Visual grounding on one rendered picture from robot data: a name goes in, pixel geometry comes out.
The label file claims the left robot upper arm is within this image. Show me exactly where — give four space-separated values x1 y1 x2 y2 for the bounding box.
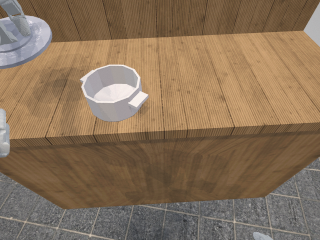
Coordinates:
0 108 10 158

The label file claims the pot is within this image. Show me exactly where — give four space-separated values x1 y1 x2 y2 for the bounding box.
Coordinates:
80 64 149 122

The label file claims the knob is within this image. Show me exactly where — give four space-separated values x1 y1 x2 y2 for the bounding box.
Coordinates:
1 20 19 37

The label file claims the robot left hand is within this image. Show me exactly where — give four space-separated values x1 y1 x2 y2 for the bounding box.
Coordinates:
0 0 31 46

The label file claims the table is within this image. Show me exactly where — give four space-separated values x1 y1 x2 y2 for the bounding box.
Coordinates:
0 0 320 210

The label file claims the lid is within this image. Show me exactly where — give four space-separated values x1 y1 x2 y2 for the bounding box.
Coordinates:
0 15 52 69

